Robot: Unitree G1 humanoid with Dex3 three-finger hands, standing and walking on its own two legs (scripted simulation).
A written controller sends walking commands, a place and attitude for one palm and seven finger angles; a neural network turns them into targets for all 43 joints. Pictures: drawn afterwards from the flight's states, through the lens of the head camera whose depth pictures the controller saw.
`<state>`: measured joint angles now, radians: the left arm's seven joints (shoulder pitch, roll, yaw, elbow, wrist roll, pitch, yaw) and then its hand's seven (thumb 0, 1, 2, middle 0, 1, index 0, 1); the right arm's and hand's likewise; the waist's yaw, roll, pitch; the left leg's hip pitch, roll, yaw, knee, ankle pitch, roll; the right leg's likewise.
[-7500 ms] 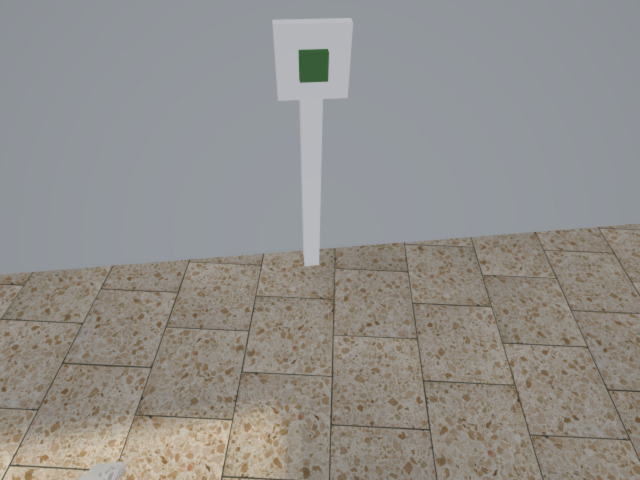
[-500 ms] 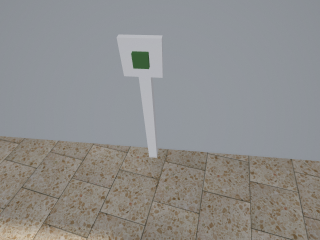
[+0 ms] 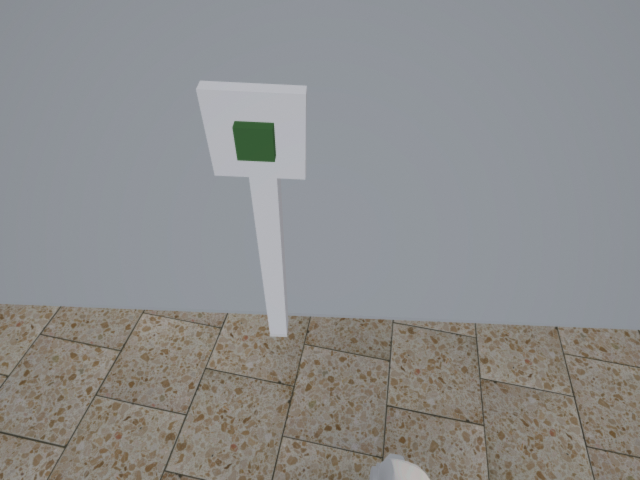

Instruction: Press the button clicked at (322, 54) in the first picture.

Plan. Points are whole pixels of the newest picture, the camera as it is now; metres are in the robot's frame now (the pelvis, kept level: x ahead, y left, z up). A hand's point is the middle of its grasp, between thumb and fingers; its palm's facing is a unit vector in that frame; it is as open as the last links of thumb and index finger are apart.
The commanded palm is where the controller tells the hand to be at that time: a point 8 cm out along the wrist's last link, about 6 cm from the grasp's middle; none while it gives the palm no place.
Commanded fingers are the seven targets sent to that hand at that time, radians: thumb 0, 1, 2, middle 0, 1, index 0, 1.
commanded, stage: take the last steps up to it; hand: left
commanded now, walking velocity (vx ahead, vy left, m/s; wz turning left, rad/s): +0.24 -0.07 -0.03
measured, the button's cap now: (255, 141) +0.66 +0.15 +0.06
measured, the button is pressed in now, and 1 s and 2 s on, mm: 0 0 0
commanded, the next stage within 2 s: come to a stop and stand still in 0.20 s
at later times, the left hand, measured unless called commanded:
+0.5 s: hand (238, 467) +0.18 +0.13 -0.18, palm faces +0.06 -0.98 -0.18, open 7.3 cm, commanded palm none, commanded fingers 0.00 0.90 0.90 -0.20 -0.30 -0.20 -0.30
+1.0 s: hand out of the picture +0.15 +0.10 -0.17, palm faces +0.04 -0.97 -0.24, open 7.4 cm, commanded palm none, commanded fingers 0.00 0.90 0.90 -0.20 -0.30 -0.20 -0.30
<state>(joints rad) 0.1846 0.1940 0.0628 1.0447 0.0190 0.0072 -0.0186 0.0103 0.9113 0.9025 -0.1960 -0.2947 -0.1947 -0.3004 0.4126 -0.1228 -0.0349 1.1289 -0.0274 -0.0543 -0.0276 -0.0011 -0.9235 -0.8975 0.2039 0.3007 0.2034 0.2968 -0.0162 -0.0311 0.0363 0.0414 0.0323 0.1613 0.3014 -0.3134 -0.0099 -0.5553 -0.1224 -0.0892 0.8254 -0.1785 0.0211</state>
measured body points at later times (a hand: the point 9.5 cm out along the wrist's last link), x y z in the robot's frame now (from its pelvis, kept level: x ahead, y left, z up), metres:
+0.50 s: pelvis +0.16 -0.04 -0.01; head +0.16 -0.04 +0.44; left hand +0.18 +0.18 -0.17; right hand +0.22 -0.28 -0.16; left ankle +0.21 +0.08 -0.74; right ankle +0.16 -0.14 -0.74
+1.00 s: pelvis +0.13 -0.08 -0.01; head +0.14 -0.10 +0.44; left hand +0.15 +0.15 -0.15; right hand +0.18 -0.31 -0.17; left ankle +0.12 +0.06 -0.73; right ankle +0.13 -0.17 -0.74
